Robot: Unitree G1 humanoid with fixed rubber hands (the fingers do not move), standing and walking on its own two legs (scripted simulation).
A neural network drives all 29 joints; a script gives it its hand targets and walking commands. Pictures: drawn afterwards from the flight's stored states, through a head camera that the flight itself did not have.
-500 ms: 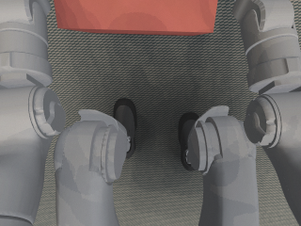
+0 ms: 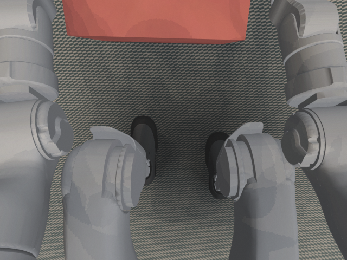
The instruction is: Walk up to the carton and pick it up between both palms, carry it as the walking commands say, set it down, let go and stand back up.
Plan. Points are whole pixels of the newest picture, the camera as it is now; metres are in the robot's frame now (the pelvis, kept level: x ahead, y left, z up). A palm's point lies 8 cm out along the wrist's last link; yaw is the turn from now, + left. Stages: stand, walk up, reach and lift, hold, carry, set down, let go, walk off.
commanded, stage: set down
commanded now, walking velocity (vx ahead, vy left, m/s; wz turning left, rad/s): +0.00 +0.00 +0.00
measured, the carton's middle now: out of the picture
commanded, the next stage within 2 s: none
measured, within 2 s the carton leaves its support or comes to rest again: neither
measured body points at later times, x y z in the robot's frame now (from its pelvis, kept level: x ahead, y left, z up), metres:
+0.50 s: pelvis +0.00 +0.00 +0.00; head +0.39 +0.00 +0.21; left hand +0.55 +0.24 -0.20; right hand +0.55 -0.14 -0.22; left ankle +0.13 +0.12 -0.33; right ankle +0.08 -0.10 -0.33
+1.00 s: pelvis +0.00 +0.00 +0.00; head +0.38 +0.00 +0.22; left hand +0.57 +0.25 -0.17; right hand +0.58 -0.16 -0.18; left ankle +0.13 +0.12 -0.33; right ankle +0.08 -0.10 -0.33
